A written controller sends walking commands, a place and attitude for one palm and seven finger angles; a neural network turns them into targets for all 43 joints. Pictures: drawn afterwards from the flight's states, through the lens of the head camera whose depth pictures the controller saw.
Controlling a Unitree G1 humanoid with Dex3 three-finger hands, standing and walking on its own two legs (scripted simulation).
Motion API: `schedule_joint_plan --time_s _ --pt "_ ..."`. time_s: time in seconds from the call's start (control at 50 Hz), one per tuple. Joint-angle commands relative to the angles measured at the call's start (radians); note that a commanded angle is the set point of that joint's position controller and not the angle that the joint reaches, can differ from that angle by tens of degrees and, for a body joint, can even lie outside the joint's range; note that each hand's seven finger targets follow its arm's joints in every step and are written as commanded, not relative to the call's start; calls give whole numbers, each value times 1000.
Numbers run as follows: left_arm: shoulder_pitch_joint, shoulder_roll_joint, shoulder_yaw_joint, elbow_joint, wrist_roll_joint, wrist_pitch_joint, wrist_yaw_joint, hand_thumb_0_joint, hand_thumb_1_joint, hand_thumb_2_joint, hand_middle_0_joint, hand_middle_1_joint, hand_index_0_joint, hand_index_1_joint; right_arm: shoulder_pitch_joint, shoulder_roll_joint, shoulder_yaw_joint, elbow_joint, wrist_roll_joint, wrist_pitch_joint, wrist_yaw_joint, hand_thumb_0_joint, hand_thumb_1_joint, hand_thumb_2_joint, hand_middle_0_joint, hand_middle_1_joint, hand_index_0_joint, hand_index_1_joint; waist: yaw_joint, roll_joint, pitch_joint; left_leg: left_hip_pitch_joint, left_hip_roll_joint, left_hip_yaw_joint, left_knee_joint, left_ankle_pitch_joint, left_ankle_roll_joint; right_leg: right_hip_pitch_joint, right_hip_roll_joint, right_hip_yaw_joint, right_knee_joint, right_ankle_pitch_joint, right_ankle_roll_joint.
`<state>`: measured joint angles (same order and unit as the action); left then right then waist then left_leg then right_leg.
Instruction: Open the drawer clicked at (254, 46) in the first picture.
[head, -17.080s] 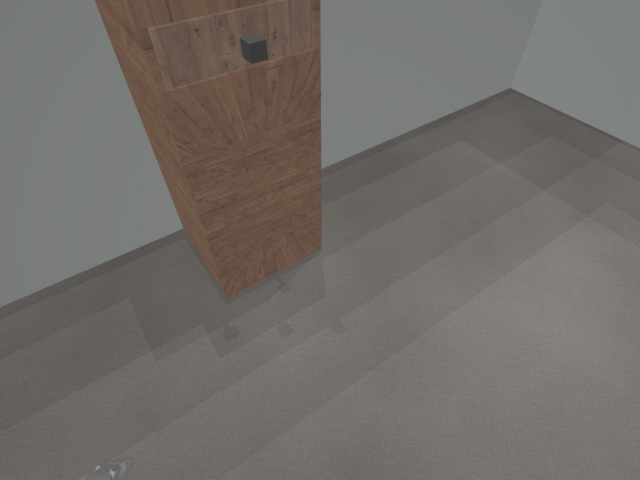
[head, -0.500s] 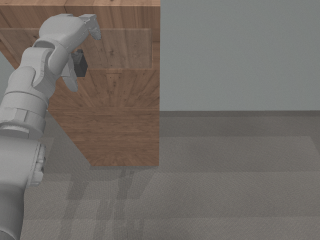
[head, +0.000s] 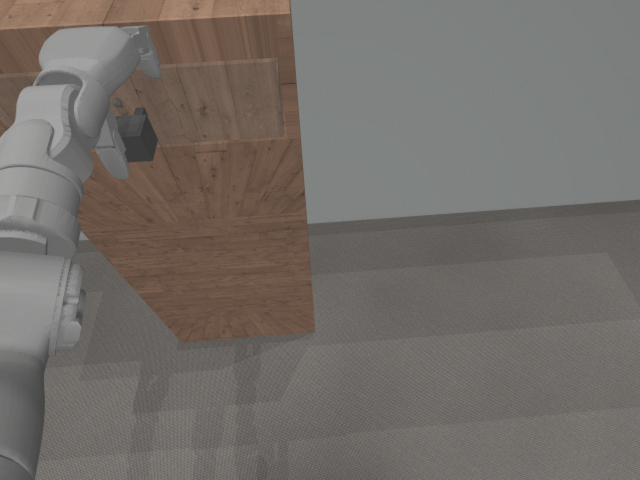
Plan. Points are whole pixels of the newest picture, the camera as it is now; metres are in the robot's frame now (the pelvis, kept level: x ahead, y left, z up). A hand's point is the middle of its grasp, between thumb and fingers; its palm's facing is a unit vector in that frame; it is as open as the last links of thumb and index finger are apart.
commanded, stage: move the hooked fingers above the handle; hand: left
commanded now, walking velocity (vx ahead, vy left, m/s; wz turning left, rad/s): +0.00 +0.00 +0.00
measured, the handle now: (136, 129) +0.56 +0.21 +0.12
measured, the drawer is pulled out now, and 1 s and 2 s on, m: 0.00 0.00 0.00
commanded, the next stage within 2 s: none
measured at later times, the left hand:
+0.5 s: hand (66, 128) +0.50 +0.27 +0.17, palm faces -0.10 +0.02 -0.99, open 13.8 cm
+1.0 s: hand (99, 109) +0.52 +0.23 +0.18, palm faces -0.01 -0.01 -1.00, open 13.3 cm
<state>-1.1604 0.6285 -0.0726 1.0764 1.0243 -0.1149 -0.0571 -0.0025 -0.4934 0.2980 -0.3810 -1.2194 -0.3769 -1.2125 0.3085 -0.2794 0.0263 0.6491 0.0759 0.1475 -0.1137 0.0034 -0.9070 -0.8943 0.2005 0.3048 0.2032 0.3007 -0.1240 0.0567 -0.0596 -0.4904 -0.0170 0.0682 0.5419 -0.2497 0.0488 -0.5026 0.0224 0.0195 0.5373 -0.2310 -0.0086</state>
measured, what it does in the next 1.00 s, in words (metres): stands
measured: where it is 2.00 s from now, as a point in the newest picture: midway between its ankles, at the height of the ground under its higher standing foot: outside the picture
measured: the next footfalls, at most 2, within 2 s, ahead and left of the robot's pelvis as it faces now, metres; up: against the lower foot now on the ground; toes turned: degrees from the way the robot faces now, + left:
none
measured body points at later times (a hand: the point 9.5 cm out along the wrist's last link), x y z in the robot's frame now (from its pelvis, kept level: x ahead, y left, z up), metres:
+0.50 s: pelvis +0.01 +0.00 +0.00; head +0.08 -0.01 +0.44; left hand +0.50 +0.26 +0.23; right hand +0.04 -0.28 -0.13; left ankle +0.01 +0.09 -0.73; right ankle +0.01 -0.11 -0.73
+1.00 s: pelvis +0.02 +0.00 +0.00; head +0.08 +0.00 +0.44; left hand +0.52 +0.22 +0.24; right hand +0.09 -0.25 -0.14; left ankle +0.01 +0.09 -0.73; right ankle +0.01 -0.11 -0.73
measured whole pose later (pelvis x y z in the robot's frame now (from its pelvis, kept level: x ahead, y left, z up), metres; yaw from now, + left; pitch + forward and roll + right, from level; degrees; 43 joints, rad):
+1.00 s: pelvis +0.02 +0.00 +0.00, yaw +3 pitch +13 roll -1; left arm -1.15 0.58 -0.12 1.04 1.01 -0.09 -0.06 0.00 -0.49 0.30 -0.40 -1.22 -0.42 -1.24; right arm 0.28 -0.25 0.00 0.66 0.04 0.15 -0.05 0.00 -0.91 -0.89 0.20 0.30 0.20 0.30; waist -0.09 0.05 -0.10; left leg -0.52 -0.03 0.02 0.59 -0.29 0.05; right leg -0.51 0.01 -0.03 0.57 -0.28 -0.01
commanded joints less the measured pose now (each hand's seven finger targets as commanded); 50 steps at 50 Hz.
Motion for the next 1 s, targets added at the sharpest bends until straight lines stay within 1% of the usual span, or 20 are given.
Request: schedule_joint_plan --time_s 0.0,0.08,0.12,0.18,0.22,0.28,0.32,0.38,0.4,0.52,0.58,0.62,0.64,0.7,0.76,0.82,0.9,0.92,0.96,0.98 --pt "-480 429 123 -117 1 70 29 0 -500 300 -300 -1200 -300 -1200 77 -155 -69 -83 -15 -32 -6 0 -900 -900 200 300 200 300 28 -101 -379 83 12 -37 -49 93 0 210 -15 12 -76 62 -5" --pt "-471 421 115 -101 5 73 35 0 -500 300 -300 -1200 -300 -1200 92 -161 -72 -72 -17 -34 2 0 -900 -900 200 300 200 300 28 -71 -339 63 14 -38 -47 80 -5 173 -13 7 -69 47 -8" --pt "-485 434 133 -133 0 69 40 0 -500 300 -300 -1200 -300 -1200 97 -161 -79 -73 -21 -33 5 0 -900 -900 200 300 200 300 32 -62 -387 82 15 -34 -35 121 -3 198 -14 15 -64 89 -7" --pt "-443 438 143 -148 -2 75 40 0 -500 300 -300 -1200 -300 -1200 91 -157 -80 -80 -23 -29 11 0 -900 -900 200 300 200 300 54 -35 -398 81 13 -29 -32 152 -6 228 -14 15 -57 129 -12" --pt "-424 453 159 -154 -1 73 39 0 -500 300 -300 -1200 -300 -1200 86 -160 -82 -81 -21 -24 12 0 -900 -900 200 300 200 300 54 -66 -394 69 13 -29 -33 149 -4 243 -13 17 -61 135 -10" --pt "-421 405 118 -150 6 80 35 0 -500 300 -300 -1200 -300 -1200 78 -162 -82 -81 -20 -31 13 0 -900 -900 200 300 200 300 41 -69 -340 66 18 -31 -41 106 -3 201 -12 14 -72 86 -9" --pt "-417 430 137 -185 8 63 23 0 -500 300 -300 -1200 -300 -1200 83 -164 -87 -83 -19 -32 10 0 -900 -900 200 300 200 300 42 -66 -392 87 17 -29 -31 135 1 240 -16 26 -72 126 -8" --pt "-437 359 84 -250 -9 29 -15 0 -500 300 -300 -1200 -300 -1200 99 -157 -95 -80 -23 -37 9 0 -900 -900 200 300 200 300 20 -35 -436 155 15 -38 -16 181 7 225 -14 26 -71 169 -9" --pt "-457 291 30 -266 -27 14 -32 0 -500 300 -300 -1200 -300 -1200 103 -153 -100 -75 -22 -39 10 0 -900 -900 200 300 200 300 -5 -44 -423 177 16 -43 -9 183 8 207 -15 30 -81 166 -9" --pt "-516 182 -20 -398 -109 -65 -75 0 -500 300 -300 -1200 -300 -1200 125 -149 -113 -34 -26 -47 21 0 -900 -900 200 300 200 300 -24 25 -417 332 7 -81 10 292 8 78 9 -1 -84 181 -16" --pt "-529 187 5 -379 -114 -64 -50 0 -500 300 -300 -1200 -300 -1200 132 -145 -112 -17 -33 -43 38 0 -900 -900 200 300 200 300 -14 63 -402 354 6 -98 16 360 -8 35 21 -26 -62 183 -28" --pt "-531 252 64 -362 -102 -51 -17 0 -500 300 -300 -1200 -300 -1200 128 -146 -107 -17 -38 -36 49 0 -900 -900 200 300 200 300 11 80 -423 336 6 -100 21 421 -19 56 24 -33 -43 214 -35" --pt "-524 238 62 -331 -95 -33 0 0 -500 300 -300 -1200 -300 -1200 127 -142 -104 -17 -42 -33 56 0 -900 -900 200 300 200 300 14 76 -420 326 7 -99 26 451 -21 58 25 -37 -32 231 -37" --pt "-490 285 111 -288 -78 12 30 0 -500 300 -300 -1200 -300 -1200 117 -147 -100 -25 -43 -23 63 0 -900 -900 200 300 200 300 29 -15 -413 266 10 -96 29 483 -18 107 24 -43 -21 271 -35" --pt "-521 270 87 -279 -61 44 49 0 -500 300 -300 -1200 -300 -1200 107 -148 -100 -32 -43 -14 69 0 -900 -900 200 300 200 300 19 -26 -427 253 11 -90 25 443 -15 112 19 -41 -16 262 -29" --pt "-555 317 110 -260 -44 66 60 0 -500 300 -300 -1200 -300 -1200 98 -151 -95 -37 -43 -8 66 0 -900 -900 200 300 200 300 19 -36 -447 239 9 -88 24 414 -12 132 16 -35 -15 258 -26" --pt "-586 295 82 -230 -22 84 57 0 -500 300 -300 -1200 -300 -1200 89 -144 -90 -47 -41 -6 60 0 -900 -900 200 300 200 300 8 -29 -435 234 8 -89 21 367 -9 117 14 -35 -22 213 -27" --pt "-594 304 78 -214 -15 88 58 0 -500 300 -300 -1200 -300 -1200 88 -144 -89 -48 -40 -6 58 0 -900 -900 200 300 200 300 4 2 -429 229 8 -84 17 322 -9 102 13 -29 -25 183 -24" --pt "-597 252 35 -161 -20 101 50 0 -500 300 -300 -1200 -300 -1200 93 -144 -84 -47 -36 -11 53 0 -900 -900 200 300 200 300 -16 -30 -369 205 11 -89 5 248 -7 69 12 -34 -36 127 -21" --pt "-623 249 28 -171 -22 95 44 0 -500 300 -300 -1200 -300 -1200 100 -147 -85 -43 -36 -16 51 0 -900 -900 200 300 200 300 -22 -35 -379 207 14 -94 1 223 -7 64 10 -33 -37 106 -19"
